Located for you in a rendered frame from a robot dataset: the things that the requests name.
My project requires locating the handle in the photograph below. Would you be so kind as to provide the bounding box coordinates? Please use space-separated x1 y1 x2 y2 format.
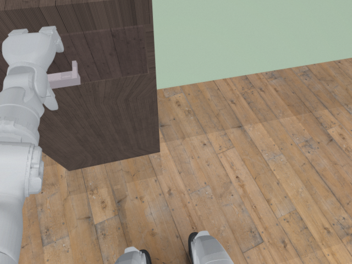
47 60 81 89

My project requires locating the cabinet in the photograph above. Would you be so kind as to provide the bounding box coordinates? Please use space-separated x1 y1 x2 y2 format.
0 0 160 171

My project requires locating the robot left thigh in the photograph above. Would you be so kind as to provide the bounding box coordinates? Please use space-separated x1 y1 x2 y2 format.
114 251 146 264

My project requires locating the robot left upper arm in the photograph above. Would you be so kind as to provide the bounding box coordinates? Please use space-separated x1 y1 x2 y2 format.
0 141 44 264

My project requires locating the drawer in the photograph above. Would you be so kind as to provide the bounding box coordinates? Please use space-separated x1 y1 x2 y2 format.
0 25 148 92

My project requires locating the right robot shin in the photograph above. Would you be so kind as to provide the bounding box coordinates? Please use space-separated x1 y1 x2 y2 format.
194 230 209 239

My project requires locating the left robot forearm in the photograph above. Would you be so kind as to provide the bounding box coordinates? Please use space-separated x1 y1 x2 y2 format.
0 62 48 146

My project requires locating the left robot hand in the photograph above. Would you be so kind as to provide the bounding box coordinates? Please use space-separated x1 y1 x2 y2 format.
2 26 64 111

